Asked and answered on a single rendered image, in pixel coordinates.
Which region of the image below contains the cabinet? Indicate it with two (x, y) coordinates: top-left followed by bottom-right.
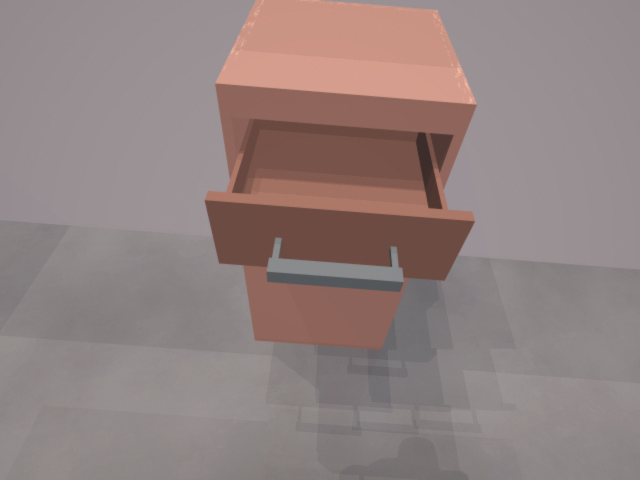
(215, 0), (477, 350)

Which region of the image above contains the handle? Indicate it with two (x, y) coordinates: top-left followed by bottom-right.
(267, 237), (404, 292)

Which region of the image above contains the drawer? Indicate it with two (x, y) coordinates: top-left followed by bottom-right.
(205, 119), (475, 281)

